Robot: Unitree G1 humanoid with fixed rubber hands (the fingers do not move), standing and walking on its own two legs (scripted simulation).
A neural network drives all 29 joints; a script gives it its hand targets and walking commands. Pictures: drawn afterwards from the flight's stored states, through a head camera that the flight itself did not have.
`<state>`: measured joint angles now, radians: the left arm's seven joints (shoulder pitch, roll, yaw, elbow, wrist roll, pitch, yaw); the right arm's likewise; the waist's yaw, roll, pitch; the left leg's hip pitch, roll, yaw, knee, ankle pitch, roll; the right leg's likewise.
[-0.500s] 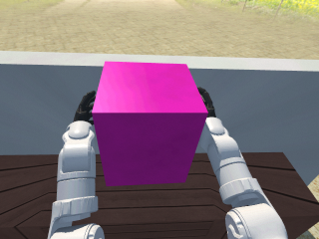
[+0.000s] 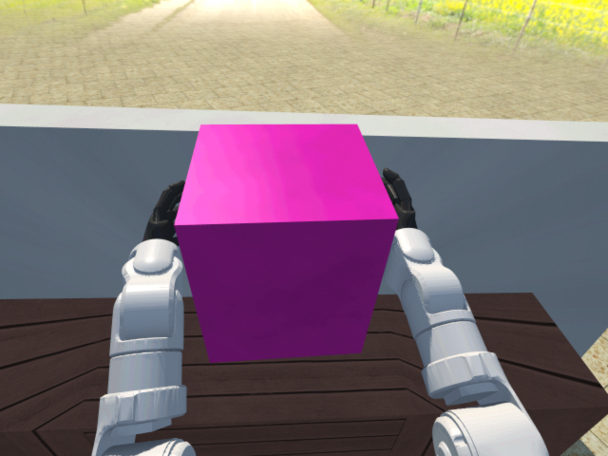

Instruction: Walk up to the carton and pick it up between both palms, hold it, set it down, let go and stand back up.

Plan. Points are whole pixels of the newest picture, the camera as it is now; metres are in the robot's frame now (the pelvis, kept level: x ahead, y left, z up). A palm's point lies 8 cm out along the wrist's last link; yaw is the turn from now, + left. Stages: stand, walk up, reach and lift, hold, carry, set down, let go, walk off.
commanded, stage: hold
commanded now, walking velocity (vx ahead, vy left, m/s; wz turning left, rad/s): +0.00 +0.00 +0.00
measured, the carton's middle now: (283, 242) +0.36 +0.01 +0.16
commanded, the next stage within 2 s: set down in 0.26 s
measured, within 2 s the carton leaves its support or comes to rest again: neither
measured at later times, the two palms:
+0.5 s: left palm (169, 230) +0.37 +0.15 +0.17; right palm (391, 224) +0.37 -0.15 +0.17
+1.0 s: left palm (170, 247) +0.37 +0.16 +0.15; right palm (387, 242) +0.36 -0.14 +0.15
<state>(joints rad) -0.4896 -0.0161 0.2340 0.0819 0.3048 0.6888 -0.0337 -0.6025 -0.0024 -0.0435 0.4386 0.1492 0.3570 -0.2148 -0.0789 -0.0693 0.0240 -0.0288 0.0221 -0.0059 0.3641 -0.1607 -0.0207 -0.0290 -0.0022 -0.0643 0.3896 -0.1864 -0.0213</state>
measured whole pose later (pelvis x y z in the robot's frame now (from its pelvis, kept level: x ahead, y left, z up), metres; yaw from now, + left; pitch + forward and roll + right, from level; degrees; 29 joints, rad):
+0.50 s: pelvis +0.02 -0.01 +0.00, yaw +0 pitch -9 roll +1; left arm -0.52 -0.02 0.29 0.12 0.34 0.62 -0.07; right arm -0.62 0.02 -0.04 0.53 0.09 0.24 -0.21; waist -0.08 -0.07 0.05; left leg -0.01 0.02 -0.01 0.34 -0.17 -0.02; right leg -0.02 0.00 -0.06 0.39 -0.21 -0.02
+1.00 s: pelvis +0.03 +0.00 +0.00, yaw +0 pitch -12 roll +1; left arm -0.42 -0.03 0.27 0.14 0.37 0.50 -0.12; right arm -0.49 0.06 -0.04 0.50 0.03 0.03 -0.20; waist -0.09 -0.07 0.10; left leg 0.06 0.01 -0.01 0.35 -0.20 -0.02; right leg 0.05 -0.01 -0.06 0.39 -0.24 -0.01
